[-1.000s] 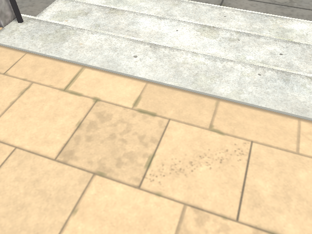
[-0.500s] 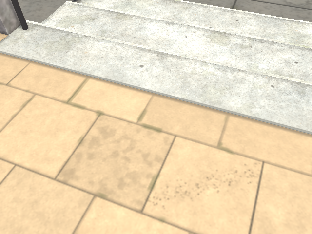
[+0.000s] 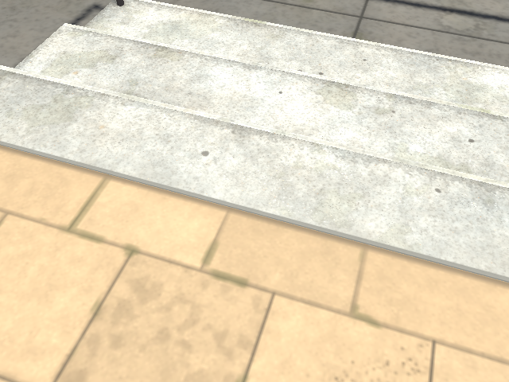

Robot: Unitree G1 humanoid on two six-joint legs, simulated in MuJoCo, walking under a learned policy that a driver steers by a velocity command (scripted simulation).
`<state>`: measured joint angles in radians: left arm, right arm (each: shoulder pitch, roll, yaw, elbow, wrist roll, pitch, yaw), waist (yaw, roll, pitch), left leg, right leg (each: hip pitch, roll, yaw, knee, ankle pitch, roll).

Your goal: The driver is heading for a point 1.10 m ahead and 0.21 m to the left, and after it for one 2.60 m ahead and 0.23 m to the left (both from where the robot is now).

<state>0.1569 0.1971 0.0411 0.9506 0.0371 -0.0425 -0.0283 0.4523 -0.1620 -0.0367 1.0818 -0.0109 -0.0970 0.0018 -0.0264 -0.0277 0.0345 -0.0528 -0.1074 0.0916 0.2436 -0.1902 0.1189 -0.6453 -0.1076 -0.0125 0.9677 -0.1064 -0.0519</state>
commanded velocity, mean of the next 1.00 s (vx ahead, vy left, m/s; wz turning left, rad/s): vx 0.50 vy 0.00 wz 0.38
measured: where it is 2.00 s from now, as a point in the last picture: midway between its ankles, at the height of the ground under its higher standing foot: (177, 222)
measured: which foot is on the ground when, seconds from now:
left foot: down 0.00-0.28, up 0.30-0.78, down 0.80-1.00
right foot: up 0.00-0.24, down 0.26-0.82, up 0.84-1.00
